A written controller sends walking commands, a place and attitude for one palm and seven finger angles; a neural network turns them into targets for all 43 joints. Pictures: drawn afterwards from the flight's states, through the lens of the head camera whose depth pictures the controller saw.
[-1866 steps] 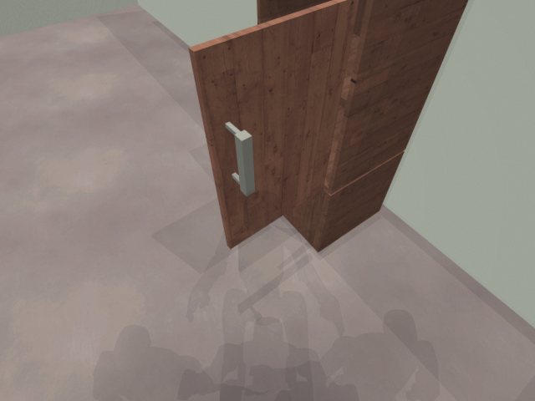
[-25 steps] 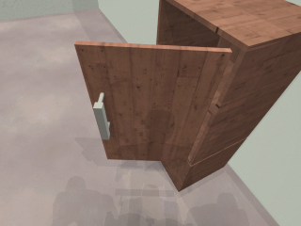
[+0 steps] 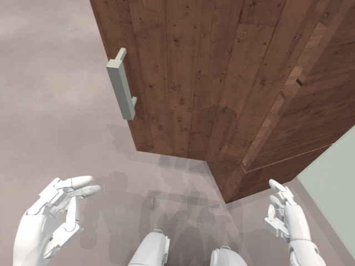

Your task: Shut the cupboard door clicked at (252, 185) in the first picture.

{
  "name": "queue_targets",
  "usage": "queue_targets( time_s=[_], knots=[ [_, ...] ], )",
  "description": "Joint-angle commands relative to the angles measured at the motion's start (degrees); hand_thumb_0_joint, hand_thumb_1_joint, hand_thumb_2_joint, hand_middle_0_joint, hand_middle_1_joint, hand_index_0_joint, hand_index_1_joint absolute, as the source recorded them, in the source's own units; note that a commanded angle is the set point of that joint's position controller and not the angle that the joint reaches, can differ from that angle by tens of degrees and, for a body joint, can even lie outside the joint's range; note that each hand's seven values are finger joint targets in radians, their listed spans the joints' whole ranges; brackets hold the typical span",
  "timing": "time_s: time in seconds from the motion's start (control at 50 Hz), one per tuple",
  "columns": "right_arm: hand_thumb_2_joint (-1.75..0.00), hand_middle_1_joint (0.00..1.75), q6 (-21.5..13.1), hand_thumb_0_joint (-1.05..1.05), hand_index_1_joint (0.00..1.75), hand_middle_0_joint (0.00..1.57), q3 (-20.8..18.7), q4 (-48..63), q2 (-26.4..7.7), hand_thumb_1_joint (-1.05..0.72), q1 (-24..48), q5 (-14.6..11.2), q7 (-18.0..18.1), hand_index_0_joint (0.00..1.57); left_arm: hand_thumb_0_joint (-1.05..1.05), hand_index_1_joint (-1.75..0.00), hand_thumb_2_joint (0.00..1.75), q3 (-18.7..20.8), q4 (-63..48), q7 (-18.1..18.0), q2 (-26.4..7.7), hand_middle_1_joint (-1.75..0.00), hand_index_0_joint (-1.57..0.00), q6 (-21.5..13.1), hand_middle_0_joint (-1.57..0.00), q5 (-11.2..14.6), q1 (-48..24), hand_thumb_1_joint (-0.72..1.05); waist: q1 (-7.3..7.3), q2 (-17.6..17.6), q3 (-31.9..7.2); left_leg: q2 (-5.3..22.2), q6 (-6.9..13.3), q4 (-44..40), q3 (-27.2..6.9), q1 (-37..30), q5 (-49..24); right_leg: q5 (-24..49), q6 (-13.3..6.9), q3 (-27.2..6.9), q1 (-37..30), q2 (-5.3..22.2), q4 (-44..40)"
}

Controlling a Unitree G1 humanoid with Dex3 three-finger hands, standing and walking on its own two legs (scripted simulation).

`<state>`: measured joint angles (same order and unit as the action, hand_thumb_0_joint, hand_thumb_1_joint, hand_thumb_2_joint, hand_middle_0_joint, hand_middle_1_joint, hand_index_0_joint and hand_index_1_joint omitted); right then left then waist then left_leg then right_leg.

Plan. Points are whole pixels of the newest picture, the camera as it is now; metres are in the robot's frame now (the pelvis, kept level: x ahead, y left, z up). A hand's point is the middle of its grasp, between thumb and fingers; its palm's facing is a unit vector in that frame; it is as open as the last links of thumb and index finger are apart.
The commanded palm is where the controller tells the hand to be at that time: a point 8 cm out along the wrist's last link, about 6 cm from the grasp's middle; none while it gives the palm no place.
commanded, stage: raise the hand and make a fist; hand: left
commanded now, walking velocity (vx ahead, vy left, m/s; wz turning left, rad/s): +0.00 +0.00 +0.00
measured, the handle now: (125, 86) +0.46 +0.20 +0.12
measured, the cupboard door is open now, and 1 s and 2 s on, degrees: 62 62 62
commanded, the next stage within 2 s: bring the fist close to the handle in 1.34 s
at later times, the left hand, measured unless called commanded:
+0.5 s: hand (96, 204) +0.21 +0.19 +0.08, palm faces -0.09 -1.00 +0.00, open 3.3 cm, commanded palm +0.19 +0.25 +0.10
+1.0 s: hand (69, 162) +0.25 +0.23 +0.14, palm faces +0.03 -1.00 -0.06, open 3.1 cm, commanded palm +0.23 +0.27 +0.13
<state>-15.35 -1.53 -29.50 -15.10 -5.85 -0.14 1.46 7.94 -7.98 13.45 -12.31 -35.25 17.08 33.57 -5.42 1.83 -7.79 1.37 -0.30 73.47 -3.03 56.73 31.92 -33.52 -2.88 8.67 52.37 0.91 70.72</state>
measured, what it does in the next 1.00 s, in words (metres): rises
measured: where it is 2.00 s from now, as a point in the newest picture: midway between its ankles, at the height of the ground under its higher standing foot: outside the picture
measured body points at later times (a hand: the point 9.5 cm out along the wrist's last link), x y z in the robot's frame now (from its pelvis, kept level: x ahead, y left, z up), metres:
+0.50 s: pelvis +0.00 +0.02 +0.02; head +0.07 +0.02 +0.47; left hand +0.21 +0.24 +0.08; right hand +0.17 -0.25 -0.05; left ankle +0.04 +0.12 -0.63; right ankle +0.02 -0.10 -0.63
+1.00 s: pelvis +0.02 +0.04 +0.05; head +0.06 +0.04 +0.50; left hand +0.24 +0.28 +0.15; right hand +0.19 -0.19 -0.02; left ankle +0.04 +0.12 -0.63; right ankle +0.02 -0.09 -0.63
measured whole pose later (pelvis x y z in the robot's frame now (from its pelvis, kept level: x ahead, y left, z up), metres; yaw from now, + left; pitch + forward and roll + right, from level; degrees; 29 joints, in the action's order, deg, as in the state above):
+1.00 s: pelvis +0.02 +0.04 +0.05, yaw -2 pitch +10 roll -3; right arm -11.2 2.7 -28.6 -13.8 -16.0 -2.0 2.8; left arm 10.1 -7.0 11.3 -15.1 -18.4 16.6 20.6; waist -1.2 2.3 -7.0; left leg 0.3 2.7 58.0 0.4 41.1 27.3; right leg -26.8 0.6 5.0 37.3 1.2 53.9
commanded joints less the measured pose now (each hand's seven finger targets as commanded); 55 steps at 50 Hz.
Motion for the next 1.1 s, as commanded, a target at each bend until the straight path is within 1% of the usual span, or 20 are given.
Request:
queue_targets(
  time_s=[0.0,0.06,0.08,0.12,0.16,0.22,0.28,0.32,0.36,0.4,0.46,0.48,0.56,0.66,0.74,0.82,0.86,0.9,0.98,1.08],
  knots=[
    [-0.90,0.30,-2.47,0.00,0.30,0.20,-2.52,6.33,-6.11,-0.90,-4.29,-1.86,2.60,0.20,0.00,-0.88,0.90,-1.71,-6.09,8.37,-5.07,-0.88,-0.73,2.60,-0.73,0.58,-8.83,0.90,9.30,-6.00,-7.97,-1.01,2.34,-6.56,0.79,-4.56,-8.90,4.95,2.17,-13.69,-5.39,-0.88,-18.54],
    [-0.90,0.30,0.55,0.00,0.30,0.20,-2.76,9.60,-5.73,-0.90,-1.89,-3.48,2.99,0.20,0.00,-0.94,0.90,5.83,0.35,10.02,-9.47,-0.94,-0.79,16.22,-0.79,1.33,-0.20,0.90,3.41,-9.11,-13.96,-2.22,2.28,-9.13,2.03,-3.78,-11.97,8.29,3.57,-16.68,-16.92,1.20,-20.82],
    [-0.90,0.30,1.72,0.00,0.30,0.20,-2.39,11.24,-4.87,-0.90,-1.91,-3.51,2.93,0.20,0.00,-0.96,0.90,7.28,-2.33,9.55,-9.05,-0.96,-0.81,19.53,-0.81,2.68,0.36,0.90,2.52,-9.39,-15.98,-2.73,1.90,-10.25,2.29,-4.32,-13.12,12.00,4.57,-17.38,-21.47,2.48,-21.42],
    [-0.90,0.30,3.14,0.00,0.30,0.20,-2.25,12.35,-3.44,-0.90,-1.00,-3.20,2.92,0.20,0.00,-1.00,0.90,12.55,-8.67,5.82,-11.02,-1.00,-0.84,22.19,-0.84,3.74,-0.71,0.90,0.79,-9.03,-18.46,-2.83,1.38,-12.08,1.96,-6.83,-16.46,21.18,5.62,-17.21,-26.78,3.36,-20.89],
    [-0.90,0.30,3.68,0.00,0.30,0.20,-1.96,11.61,-2.06,-0.90,-1.56,-2.46,2.88,0.20,0.00,-1.04,0.90,15.32,-12.95,0.72,-11.25,-1.04,-0.88,19.76,-0.88,3.88,-1.02,0.90,-0.19,-7.21,-18.98,-2.30,1.10,-13.02,1.35,-8.97,-20.11,32.53,5.56,-15.47,-29.07,2.62,-18.21],
    [-0.90,0.30,2.42,0.00,0.30,0.20,-2.14,9.31,-1.44,-0.90,-4.05,-1.76,2.42,0.20,0.00,-1.10,0.90,10.59,-14.44,-2.65,-6.81,-1.10,-0.93,11.87,-0.93,2.40,-1.17,0.90,1.60,-4.00,-14.03,-1.76,0.79,-15.82,1.23,-12.02,-22.66,35.49,3.75,-10.78,-22.66,0.78,-15.98],
    [-0.90,0.30,0.96,0.00,0.30,0.20,-2.10,7.35,-3.24,-0.90,-5.26,-1.23,2.04,0.20,0.00,-1.16,0.90,3.51,-11.69,-0.74,-3.96,-1.16,-0.99,5.37,-0.99,0.74,-5.10,0.90,5.45,-2.27,-9.44,-1.49,1.11,-15.08,0.70,-12.37,-20.30,26.84,3.09,-9.11,-13.90,-0.23,-15.49],
    [-0.90,0.30,0.15,0.00,0.30,0.20,-2.14,6.91,-4.64,-0.90,-5.82,-1.43,2.18,0.20,0.00,-1.20,0.90,0.17,-6.82,2.17,-2.54,-1.20,-1.02,4.05,-1.02,0.75,-5.61,0.90,7.47,-3.64,-6.01,-1.47,1.28,-14.69,0.56,-10.52,-14.77,17.18,2.90,-9.49,-9.70,-0.33,-17.45],
    [-0.90,0.30,-0.41,0.00,0.30,0.20,-2.27,7.53,-5.73,-0.90,-5.67,-2.05,2.62,0.20,0.00,-1.24,0.90,-0.66,-4.38,4.61,-3.36,-1.24,-1.06,5.00,-1.06,1.20,-6.44,0.90,7.36,-4.15,-3.69,-1.60,1.66,-15.57,0.53,-9.69,-10.57,7.16,2.12,-10.63,-8.43,-0.46,-20.38],
    [-0.90,0.30,-0.86,0.00,0.30,0.20,-2.37,8.69,-6.39,-0.90,-5.82,-2.50,2.95,0.20,0.00,-1.28,0.90,1.59,-7.15,5.41,-6.98,-1.28,-1.10,6.45,-1.10,1.43,-7.91,0.90,5.99,-1.46,-8.15,-1.75,1.83,-17.48,0.59,-11.78,-8.78,2.63,1.62,-10.73,-10.36,-0.25,-21.49],
    [-0.90,0.30,-0.37,0.00,0.30,0.20,-2.31,9.66,-5.95,-0.90,-5.31,-2.35,3.41,0.20,0.00,-1.34,0.90,8.76,-13.10,2.33,-13.02,-1.34,-1.15,8.06,-1.15,1.47,-8.01,0.90,2.86,1.62,-14.13,-1.61,1.92,-19.83,0.55,-15.64,-11.71,6.58,1.04,-9.33,-15.24,-1.06,-20.16],
    [-0.90,0.30,-0.01,0.00,0.30,0.20,-1.90,10.30,-5.22,-0.90,-5.17,-2.28,3.30,0.20,0.00,-1.36,0.90,8.28,-15.20,0.95,-11.15,-1.36,-1.17,8.24,-1.17,1.68,-7.43,0.90,2.41,2.78,-14.93,-1.63,1.79,-21.36,0.42,-17.59,-12.99,9.12,0.91,-7.87,-16.38,-1.28,-19.48],
    [-0.90,0.30,1.20,0.00,0.30,0.20,-0.97,10.21,-4.74,-0.90,-5.48,-1.83,2.70,0.20,0.00,-1.44,0.90,7.05,-15.71,-4.07,-8.15,-1.44,-1.24,9.21,-1.24,1.29,-8.13,0.90,3.33,3.57,-11.09,-1.02,1.20,-24.39,-1.19,-20.77,-14.61,13.62,0.72,-4.20,-15.32,-2.73,-18.58],
    [-0.90,0.30,2.30,0.00,0.30,0.20,-0.42,10.12,-6.45,-0.90,-6.51,-2.27,2.09,0.20,0.00,-1.50,0.90,-0.96,-4.83,-1.10,-3.51,-1.50,-1.30,14.67,-1.30,-1.20,-9.52,0.90,6.89,-0.46,-0.85,-0.58,1.24,-26.03,-1.89,-17.94,-8.30,10.38,1.27,-3.85,-11.63,-2.69,-21.53],
    [-0.90,0.30,1.81,0.00,0.30,0.20,-0.07,11.56,-7.13,-0.90,-7.10,-2.48,2.56,0.20,0.00,-1.50,0.90,1.49,-7.51,1.29,-7.87,-1.50,-1.30,17.03,-1.30,-1.34,-15.04,0.90,6.14,-0.18,-4.69,-0.80,1.40,-27.19,-2.07,-20.25,-8.61,10.70,1.23,-4.39,-14.66,-2.28,-22.80],
    [-0.90,0.30,0.90,0.00,0.30,0.20,0.64,11.28,-5.68,-0.90,-6.86,-1.94,2.49,0.20,0.00,-1.50,0.90,7.49,-15.68,-1.45,-11.42,-1.50,-1.30,13.78,-1.30,0.19,-18.12,0.90,3.66,4.64,-12.28,-0.66,0.42,-27.80,-2.26,-26.80,-17.66,16.91,0.53,-3.88,-18.77,-2.54,-21.10],
    [-0.90,0.30,0.78,0.00,0.30,0.20,0.77,10.32,-5.50,-0.90,-7.04,-1.65,2.28,0.20,0.00,-1.50,0.90,8.83,-16.31,-3.21,-12.27,-1.50,-1.30,12.20,-1.30,0.22,-17.83,0.90,3.41,5.33,-12.12,-0.46,-0.02,-27.63,-2.45,-27.66,-21.07,18.96,0.39,-3.67,-18.95,-2.84,-20.64],
    [-0.90,0.30,0.75,0.00,0.30,0.20,0.87,9.48,-5.38,-0.90,-7.10,-1.77,1.78,0.20,0.00,-1.50,0.90,6.04,-13.36,-3.33,-8.83,-1.50,-1.30,12.13,-1.30,0.12,-17.44,0.90,4.56,5.19,-9.76,-0.43,-0.16,-27.54,-1.93,-27.04,-21.52,19.33,0.72,-3.32,-17.95,-2.68,-20.93],
    [-0.90,0.30,1.21,0.00,0.30,0.20,0.28,8.95,-6.71,-0.90,-7.54,-2.57,1.40,0.20,0.00,-1.50,0.90,0.73,-2.57,0.57,-4.10,-1.50,-1.30,17.01,-1.30,-0.22,-13.57,0.90,5.95,0.19,-4.13,-0.64,0.29,-27.90,-1.39,-23.02,-17.91,18.19,1.21,-3.14,-17.20,-2.38,-22.95],
    [-0.90,0.30,1.28,0.00,0.30,0.20,-0.30,10.53,-7.25,-0.90,-7.22,-2.61,2.02,0.20,0.00,-1.50,0.90,4.13,-6.11,2.21,-8.41,-1.50,-1.30,19.58,-1.30,0.27,-15.56,0.90,4.90,-2.04,-8.63,-1.38,1.12,-27.61,-0.17,-23.73,-19.80,20.92,1.43,-4.25,-21.71,-1.85,-23.99]
  ],
)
